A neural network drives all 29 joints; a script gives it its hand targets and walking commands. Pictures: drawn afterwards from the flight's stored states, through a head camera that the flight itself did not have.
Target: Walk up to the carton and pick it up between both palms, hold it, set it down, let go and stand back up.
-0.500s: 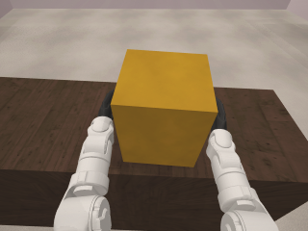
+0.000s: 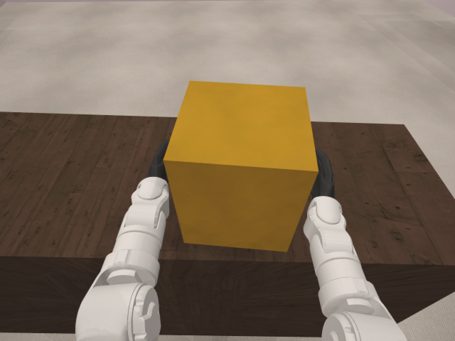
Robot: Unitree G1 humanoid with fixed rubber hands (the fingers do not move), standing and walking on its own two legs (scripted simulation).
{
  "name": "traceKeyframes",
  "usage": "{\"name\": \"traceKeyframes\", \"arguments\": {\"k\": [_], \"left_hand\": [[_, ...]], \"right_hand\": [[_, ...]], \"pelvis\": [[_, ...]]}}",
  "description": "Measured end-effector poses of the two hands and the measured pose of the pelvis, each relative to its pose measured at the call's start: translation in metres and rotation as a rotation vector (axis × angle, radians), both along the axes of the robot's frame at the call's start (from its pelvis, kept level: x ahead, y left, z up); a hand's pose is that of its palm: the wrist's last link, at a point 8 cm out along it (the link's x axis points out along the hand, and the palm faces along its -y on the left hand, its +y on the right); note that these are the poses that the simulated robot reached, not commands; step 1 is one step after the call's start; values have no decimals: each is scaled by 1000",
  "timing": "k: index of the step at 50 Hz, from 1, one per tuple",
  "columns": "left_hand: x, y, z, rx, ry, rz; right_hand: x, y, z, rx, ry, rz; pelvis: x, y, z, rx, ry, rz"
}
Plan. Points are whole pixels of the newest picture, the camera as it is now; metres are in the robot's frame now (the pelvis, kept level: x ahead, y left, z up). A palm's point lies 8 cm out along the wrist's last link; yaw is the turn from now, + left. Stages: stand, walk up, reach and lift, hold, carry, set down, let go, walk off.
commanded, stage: set down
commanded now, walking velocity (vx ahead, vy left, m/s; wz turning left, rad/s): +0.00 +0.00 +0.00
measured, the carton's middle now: (240, 170) +0.41 -0.06 +0.08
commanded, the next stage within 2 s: none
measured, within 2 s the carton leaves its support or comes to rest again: rests again in 0.82 s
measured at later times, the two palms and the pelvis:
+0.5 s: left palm (166, 186) +0.41 +0.09 +0.05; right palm (321, 203) +0.34 -0.20 +0.05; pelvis +0.00 +0.00 +0.00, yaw -1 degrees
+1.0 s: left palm (169, 197) +0.41 +0.08 +0.03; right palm (320, 215) +0.33 -0.21 +0.03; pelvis +0.00 +0.00 +0.00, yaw -1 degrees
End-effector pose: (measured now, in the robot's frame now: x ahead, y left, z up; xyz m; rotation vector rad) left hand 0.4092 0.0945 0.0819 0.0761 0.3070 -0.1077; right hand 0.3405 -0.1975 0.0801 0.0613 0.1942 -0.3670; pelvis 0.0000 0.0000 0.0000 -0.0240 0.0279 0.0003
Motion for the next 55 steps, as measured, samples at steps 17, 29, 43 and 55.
{"name": "traceKeyframes", "arguments": {"k": [17, 29, 43, 55], "left_hand": [[6, -8, -19, -2, 22, -21], [1, -9, -35, 2, 28, -22], [-3, -11, -49, 0, 34, -25], [-3, -12, -55, -15, 12, -20]], "right_hand": [[-1, -6, -18, -6, 24, -22], [-5, -7, -32, -8, 33, -20], [-11, -9, -46, -13, 46, -22], [-12, -11, -55, -14, 51, -18]], "pelvis": [[4, -1, 0, 1, 40, -13], [3, -3, 0, 1, 67, -8], [-2, -4, -1, 3, 102, -10], [-5, -3, -3, 3, 131, -16]]}}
